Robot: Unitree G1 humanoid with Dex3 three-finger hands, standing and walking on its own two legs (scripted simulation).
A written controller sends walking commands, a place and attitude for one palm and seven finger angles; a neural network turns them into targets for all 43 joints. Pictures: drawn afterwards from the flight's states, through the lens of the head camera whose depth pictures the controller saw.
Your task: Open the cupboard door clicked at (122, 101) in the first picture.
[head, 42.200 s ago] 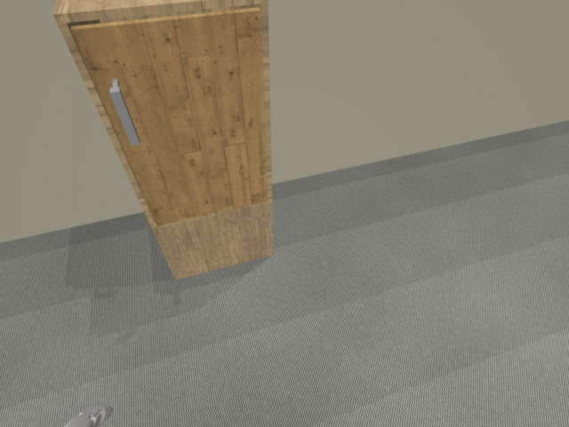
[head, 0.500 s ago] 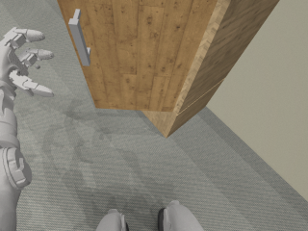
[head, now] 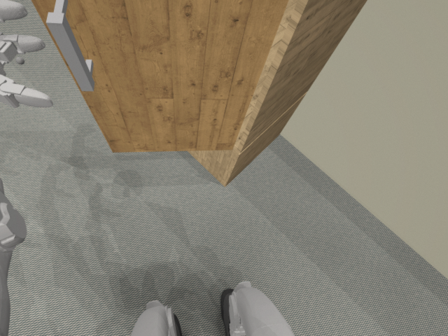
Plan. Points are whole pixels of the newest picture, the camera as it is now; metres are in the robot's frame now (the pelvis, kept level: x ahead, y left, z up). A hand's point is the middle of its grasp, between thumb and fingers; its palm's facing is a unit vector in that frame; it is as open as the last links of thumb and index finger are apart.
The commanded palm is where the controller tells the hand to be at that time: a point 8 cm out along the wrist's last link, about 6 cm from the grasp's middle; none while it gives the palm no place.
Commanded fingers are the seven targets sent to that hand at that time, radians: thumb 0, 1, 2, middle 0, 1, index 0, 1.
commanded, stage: move the hooked fingers beside the handle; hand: left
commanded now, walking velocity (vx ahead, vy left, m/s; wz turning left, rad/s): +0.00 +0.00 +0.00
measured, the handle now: (75, 47) +0.57 +0.17 +0.09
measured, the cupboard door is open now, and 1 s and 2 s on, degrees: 49 49 48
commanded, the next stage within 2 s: slide the fingers in behind the handle in 0.64 s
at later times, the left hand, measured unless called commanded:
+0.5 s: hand (20, 74) +0.52 +0.24 +0.09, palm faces -0.06 -1.00 +0.00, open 14.0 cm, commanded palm +0.51 +0.28 +0.09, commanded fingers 0.00 -0.50 0.30 -0.30 -1.20 -0.30 -1.20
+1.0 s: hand (33, 67) +0.53 +0.22 +0.09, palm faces -0.07 -1.00 +0.00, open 14.0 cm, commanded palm +0.52 +0.26 +0.08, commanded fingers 0.00 -0.50 0.30 -0.30 -1.20 -0.30 -1.20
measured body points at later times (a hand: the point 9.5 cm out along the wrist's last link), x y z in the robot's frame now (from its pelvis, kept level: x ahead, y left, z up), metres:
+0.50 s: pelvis +0.00 +0.00 +0.00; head +0.15 +0.03 +0.43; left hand +0.51 +0.29 +0.10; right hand +0.02 -0.28 -0.10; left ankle -0.02 +0.08 -0.68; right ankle +0.03 -0.13 -0.68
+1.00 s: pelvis +0.00 +0.00 +0.00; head +0.16 +0.03 +0.42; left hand +0.53 +0.28 +0.09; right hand -0.05 -0.27 -0.09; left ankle -0.02 +0.08 -0.68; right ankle +0.03 -0.13 -0.68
